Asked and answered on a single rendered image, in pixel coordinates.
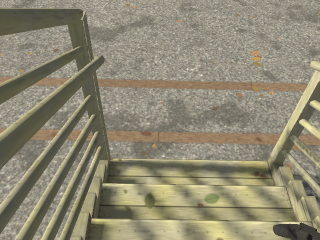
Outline stairs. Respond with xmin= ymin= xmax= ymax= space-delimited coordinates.
xmin=88 ymin=158 xmax=314 ymax=240

